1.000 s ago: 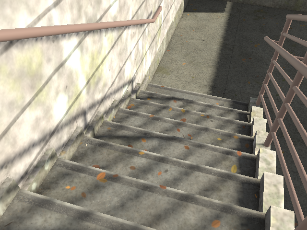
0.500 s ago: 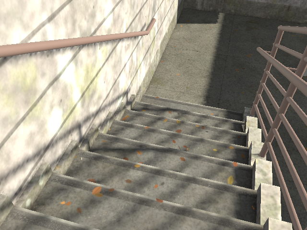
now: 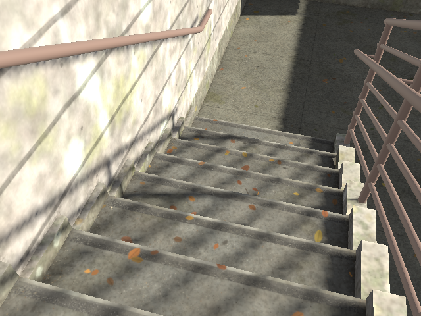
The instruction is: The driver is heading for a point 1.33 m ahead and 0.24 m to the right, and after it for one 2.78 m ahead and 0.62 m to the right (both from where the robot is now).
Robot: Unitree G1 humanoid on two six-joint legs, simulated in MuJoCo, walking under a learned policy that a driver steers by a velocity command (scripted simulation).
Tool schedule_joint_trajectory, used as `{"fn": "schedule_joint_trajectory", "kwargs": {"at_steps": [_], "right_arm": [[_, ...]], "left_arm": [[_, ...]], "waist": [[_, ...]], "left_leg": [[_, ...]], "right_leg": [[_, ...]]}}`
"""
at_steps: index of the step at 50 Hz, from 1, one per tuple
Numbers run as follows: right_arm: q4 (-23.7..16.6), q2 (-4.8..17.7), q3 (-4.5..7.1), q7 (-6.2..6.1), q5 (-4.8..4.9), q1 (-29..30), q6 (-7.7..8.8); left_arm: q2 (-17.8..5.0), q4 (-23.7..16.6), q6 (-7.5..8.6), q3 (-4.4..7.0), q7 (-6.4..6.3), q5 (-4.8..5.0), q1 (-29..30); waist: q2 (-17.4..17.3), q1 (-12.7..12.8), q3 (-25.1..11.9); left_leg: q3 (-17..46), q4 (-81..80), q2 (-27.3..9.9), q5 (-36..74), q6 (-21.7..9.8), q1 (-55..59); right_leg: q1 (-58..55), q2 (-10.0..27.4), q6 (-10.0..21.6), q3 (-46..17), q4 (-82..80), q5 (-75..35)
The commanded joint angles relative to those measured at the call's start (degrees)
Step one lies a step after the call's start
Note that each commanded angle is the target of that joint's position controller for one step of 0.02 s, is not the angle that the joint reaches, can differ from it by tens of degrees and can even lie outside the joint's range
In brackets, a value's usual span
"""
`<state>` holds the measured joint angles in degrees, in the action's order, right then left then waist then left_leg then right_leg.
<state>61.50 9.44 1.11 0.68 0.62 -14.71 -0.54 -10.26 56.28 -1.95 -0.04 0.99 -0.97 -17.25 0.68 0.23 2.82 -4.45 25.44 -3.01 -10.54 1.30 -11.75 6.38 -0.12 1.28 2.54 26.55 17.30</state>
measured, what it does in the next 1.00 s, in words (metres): walks ahead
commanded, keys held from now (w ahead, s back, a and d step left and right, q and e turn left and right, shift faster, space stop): no key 0.50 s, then w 0.50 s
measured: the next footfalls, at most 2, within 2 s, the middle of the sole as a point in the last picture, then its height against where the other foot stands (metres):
right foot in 1.22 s outside the picture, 0.16 m lower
left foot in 1.78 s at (171, 290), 0.16 m lower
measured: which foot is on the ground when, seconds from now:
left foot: down 0.00-1.00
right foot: down 0.00-0.72, up 0.74-1.00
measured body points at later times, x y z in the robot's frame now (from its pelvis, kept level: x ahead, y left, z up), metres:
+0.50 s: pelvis +0.00 +0.02 +0.00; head +0.01 +0.01 +0.45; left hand -0.02 +0.22 -0.15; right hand +0.00 -0.21 -0.16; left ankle +0.04 +0.13 -0.74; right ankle -0.03 -0.10 -0.74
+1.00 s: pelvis +0.15 +0.05 -0.02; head +0.15 +0.05 +0.43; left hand +0.25 +0.30 -0.16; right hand +0.00 -0.16 -0.16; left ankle +0.04 +0.13 -0.74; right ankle +0.24 -0.10 -0.70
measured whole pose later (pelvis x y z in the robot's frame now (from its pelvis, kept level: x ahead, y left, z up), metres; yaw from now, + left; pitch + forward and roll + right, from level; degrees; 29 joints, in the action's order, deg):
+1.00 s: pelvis +0.15 +0.05 -0.02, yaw +0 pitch +0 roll +1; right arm 67.9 7.7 1.7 -2.4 -1.5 -32.6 4.3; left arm -12.7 59.2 0.0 4.6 1.2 -2.3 -8.1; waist 1.4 -2.9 -0.6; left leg -5.9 28.5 3.1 -25.2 -3.8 -3.3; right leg 34.5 2.6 3.0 -3.8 53.2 -2.7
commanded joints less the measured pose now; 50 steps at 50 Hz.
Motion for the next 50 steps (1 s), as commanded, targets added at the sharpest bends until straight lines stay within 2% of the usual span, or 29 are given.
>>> {"fn": "schedule_joint_trajectory", "kwargs": {"at_steps": [1,3,4,6,13,18,22,23,25,27,28,29,31,32,34,35,36,37,38,39,40,41,42,43,45,46,47,49,50], "right_arm": [[-0.1,5.5,1.23,-0.62,0.32,-0.5,-0.54],[1.0,4.9,1.25,-0.66,-0.22,-0.2,-0.73],[1.7,5.2,1.42,-1.01,0.08,0.3,-0.7],[2.9,4.9,1.56,-1.23,-0.08,0.2,-0.88],[6.2,4.8,1.65,-1.97,-0.39,0.3,-0.94],[6.9,4.6,1.41,-1.3,-0.85,0.4,-0.83],[7.5,4.4,1.24,-1.25,-0.81,0.5,-0.72],[7.2,3.8,1.06,-1.04,-0.34,1.0,-0.65],[6.9,3.9,0.97,-0.89,-0.33,0.8,-0.39],[6.7,4.0,1.05,-0.98,-0.36,-0.1,-0.41],[6.0,4.4,1.31,-0.89,-0.62,0.0,-0.55],[5.3,4.9,1.52,-0.56,-0.8,0.2,-0.99],[3.1,3.3,1.4,0.31,-1.81,2.1,-0.8],[1.3,2.7,1.24,0.53,-2.05,2.7,-0.38],[1.3,2.5,1.49,0.07,-1.7,-0.6,0.55],[3.2,1.9,1.64,-0.41,-1.44,-7.1,1.23],[4.5,4.8,2.58,-0.51,-1.17,-12.3,1.44],[5.7,8.7,3.98,-0.73,-0.8,-18.2,1.15],[8.4,11.4,4.9,-0.65,-0.71,-26.3,0.86],[7.9,9.5,4.2,-1.03,-1.15,-24.9,1.27],[5.8,7.6,3.62,-1.62,-1.35,-20.2,1.62],[4.3,6.6,3.5,-2.06,-1.59,-14.9,2.0],[3.2,6.1,3.3,-2.6,-1.58,-12.9,2.6],[3.8,5.1,3.07,-3.02,-1.98,-12.6,2.73],[3.7,3.2,2.16,-3.28,-2.94,-13.7,3.77],[3.7,2.8,1.82,-3.39,-2.78,-15.0,4.09],[4.2,2.5,1.07,-2.99,-2.41,-17.7,4.76],[5.2,3.2,0.7,-3.39,-1.89,-19.4,6.41],[4.8,3.9,0.83,-3.41,-2.05,-19.4,7.14]], "left_arm": [[-4.2,0.1,-1.02,0.52,-1.19,-0.45,-5.3],[-3.2,0.4,-0.87,0.22,-1.16,-0.88,-3.6],[-2.5,0.7,-0.74,-0.04,-1.03,-0.58,-3.4],[-2.0,1.4,-0.34,-0.06,-0.9,-0.58,-3.0],[-1.8,2.6,0.03,-0.65,-1.58,-0.41,-2.0],[-0.9,4.8,0.91,-0.49,-2.0,-0.22,-4.9],[-0.3,5.4,0.98,-0.44,-2.03,-0.32,-5.6],[0.4,5.4,0.84,-0.81,-1.86,-0.75,-5.0],[1.0,5.8,0.94,-1.04,-1.87,-0.4,-5.5],[-1.2,6.0,0.53,0.12,-1.73,-0.22,-7.2],[-2.7,5.6,0.14,0.71,-1.64,-0.25,-6.8],[-4.4,5.0,-0.38,1.4,-1.45,-0.1,-7.4],[-6.3,5.6,-0.76,2.49,-1.79,-0.22,-11.0],[-5.7,6.2,-0.54,2.64,-2.21,0.51,-11.0],[-6.0,5.7,0.89,3.54,-3.09,0.09,-7.8],[-6.4,5.2,1.43,4.22,-3.58,0.17,-4.4],[-4.2,3.3,1.84,4.04,-3.21,0.56,-0.5],[-1.8,1.9,2.22,3.69,-2.95,0.87,2.5],[-4.5,0.2,2.28,4.7,-2.76,-0.73,4.0],[-4.7,-0.9,2.35,4.53,-2.35,-1.26,7.7],[-2.8,-0.2,2.56,4.13,-1.6,-0.68,6.5],[-2.6,0.1,3.2,4.27,-1.32,0.04,5.5],[-2.3,1.7,3.3,4.33,-1.16,-0.42,2.8],[-2.9,3.1,2.88,4.48,-1.11,-1.69,2.0],[-3.1,3.5,2.18,4.5,-0.4,-1.47,1.7],[-3.4,3.4,1.9,4.54,-0.36,-1.53,2.7],[-4.3,3.3,1.67,4.96,0.28,-1.48,3.7],[-5.1,1.1,2.45,5.18,0.62,-1.32,11.0],[-5.2,-1.3,2.55,4.64,0.99,-1.39,16.7]], "waist": [[-1.6,1.1,-0.4],[-0.6,0.5,0.8],[-2.5,0.3,1.2],[-1.2,0.1,1.8],[1.0,-0.7,2.2],[1.0,-1.4,2.4],[1.1,-1.5,2.6],[2.2,-1.6,2.4],[1.8,-1.6,2.6],[2.4,-0.8,0.8],[4.2,-0.7,2.2],[5.7,-0.3,4.7],[10.2,1.5,8.6],[10.4,0.9,10.4],[8.9,-2.2,10.1],[7.4,-5.2,9.0],[1.5,-7.3,7.8],[-9.0,-10.5,6.6],[-13.5,-12.1,6.9],[-9.1,-10.1,9.2],[-7.4,-7.3,9.1],[-5.1,-4.4,7.4],[-5.0,-2.4,6.0],[-4.8,-1.7,4.3],[-5.4,0.0,3.8],[-4.7,0.1,3.6],[-1.2,0.2,3.7],[-4.9,-1.6,4.6],[-4.2,-2.4,5.8]], "left_leg": [[5.7,-5.4,-4.4,13.1,-1.7,4.4],[5.6,-6.7,-3.7,7.4,-1.5,4.3],[5.3,-7.5,-3.3,6.4,-1.5,4.9],[5.6,-8.0,-3.3,6.5,-1.7,5.7],[6.2,-8.3,-3.2,6.0,-3.0,7.1],[6.2,-8.7,-3.1,5.5,-3.5,7.1],[6.3,-8.9,-3.0,5.7,-3.5,7.0],[5.6,-8.5,-2.8,5.3,-3.6,5.9],[5.7,-8.4,-2.9,5.1,-3.6,5.6],[2.7,-3.8,0.9,-7.6,-4.9,3.3],[0.5,-1.1,2.9,-14.0,-5.5,0.7],[-1.5,1.8,4.6,-17.6,-5.9,-2.9],[-2.3,9.1,4.9,-14.8,-7.0,-10.3],[-1.2,10.9,3.6,-13.2,-7.8,-11.0],[-1.9,5.6,4.4,-11.7,-8.3,-4.4],[-1.5,3.3,3.9,-10.9,-9.2,4.1],[3.8,-0.6,1.1,-14.5,-9.8,11.3],[20.1,-8.9,-7.4,-28.7,-11.9,17.4],[37.6,-14.9,-16.5,-38.5,-16.1,19.0],[37.6,-15.1,-17.7,-36.1,-17.0,16.0],[33.9,-15.3,-16.7,-33.2,-15.7,11.7],[30.1,-15.8,-14.7,-29.6,-14.2,8.2],[26.7,-16.0,-12.8,-24.6,-13.6,6.7],[22.1,-15.3,-10.8,-18.7,-13.0,5.3],[15.9,-12.1,-9.0,-8.3,-13.6,1.7],[14.4,-10.5,-8.8,-5.1,-13.7,1.9],[11.3,-8.0,-7.3,-1.4,-14.0,3.1],[10.8,-3.0,-7.0,2.0,-12.9,7.2],[10.0,-1.7,-6.8,-1.4,-12.7,4.5]], "right_leg": [[3.4,7.0,0.0,-4.4,-5.0,-11.3],[4.5,7.2,-0.1,-4.5,-6.2,-9.1],[4.7,7.7,0.1,-4.9,-6.5,-7.7],[5.4,7.8,0.1,-4.7,-7.1,-7.0],[7.0,7.9,-0.2,-5.0,-8.7,-5.1],[7.0,8.4,-1.0,-4.9,-8.7,-4.2],[7.1,8.5,-1.0,-5.0,-8.9,-4.1],[6.3,7.9,-1.0,-5.0,-8.4,-4.2],[6.5,8.2,-0.9,-5.1,-8.4,-3.2],[4.9,6.6,0.4,-5.0,-7.7,11.8],[6.9,7.2,1.6,-7.2,-9.4,20.2],[8.2,9.2,3.0,-10.5,-12.6,27.4],[6.6,15.1,6.9,-18.8,-17.6,33.2],[8.2,17.2,8.3,-20.4,-19.0,32.3],[10.9,13.9,7.1,-15.5,-15.3,26.2],[16.4,11.2,6.0,-11.7,-10.3,25.4],[22.3,7.1,3.8,-6.3,-2.9,23.0],[31.1,0.0,1.7,2.3,12.5,17.4],[39.2,-1.5,2.0,0.8,26.9,19.5],[43.3,1.2,3.4,-3.9,33.9,15.0],[41.7,3.5,4.0,-5.3,36.3,9.5],[37.8,5.1,4.0,-6.5,34.9,2.9],[35.2,5.7,3.6,-6.6,33.3,-0.2],[32.5,5.2,2.6,-5.4,33.6,-3.2],[30.0,3.7,1.7,-5.4,35.0,-10.4],[31.2,3.6,1.5,-5.3,34.5,-12.7],[32.1,3.3,2.1,-6.7,30.6,-18.4],[36.8,3.3,1.8,-8.6,24.5,-24.8],[36.3,2.5,1.1,-7.3,19.8,-29.7]]}}
Velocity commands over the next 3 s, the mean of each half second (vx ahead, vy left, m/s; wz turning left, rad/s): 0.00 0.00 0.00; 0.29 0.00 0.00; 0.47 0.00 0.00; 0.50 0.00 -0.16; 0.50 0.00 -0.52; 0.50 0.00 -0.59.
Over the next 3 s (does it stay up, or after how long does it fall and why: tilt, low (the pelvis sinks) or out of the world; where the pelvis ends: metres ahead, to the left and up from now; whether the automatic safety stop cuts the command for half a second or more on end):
stays up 1.32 -0.02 -0.68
